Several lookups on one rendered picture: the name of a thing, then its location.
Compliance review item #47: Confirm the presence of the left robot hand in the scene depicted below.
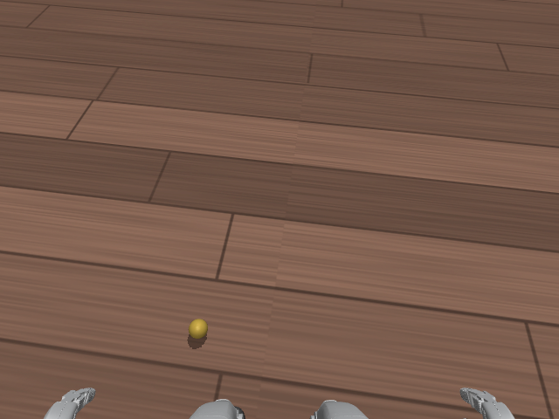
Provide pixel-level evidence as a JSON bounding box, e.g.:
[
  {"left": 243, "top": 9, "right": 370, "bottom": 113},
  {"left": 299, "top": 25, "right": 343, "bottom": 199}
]
[{"left": 44, "top": 388, "right": 95, "bottom": 419}]

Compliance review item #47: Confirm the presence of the right robot hand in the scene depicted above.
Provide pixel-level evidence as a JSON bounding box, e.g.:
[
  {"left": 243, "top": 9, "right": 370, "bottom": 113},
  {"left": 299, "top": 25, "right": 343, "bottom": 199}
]
[{"left": 460, "top": 388, "right": 515, "bottom": 419}]

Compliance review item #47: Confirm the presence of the ball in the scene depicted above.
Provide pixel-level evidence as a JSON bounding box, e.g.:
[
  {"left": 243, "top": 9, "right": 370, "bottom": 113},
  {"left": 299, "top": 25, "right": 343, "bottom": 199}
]
[{"left": 189, "top": 319, "right": 208, "bottom": 339}]

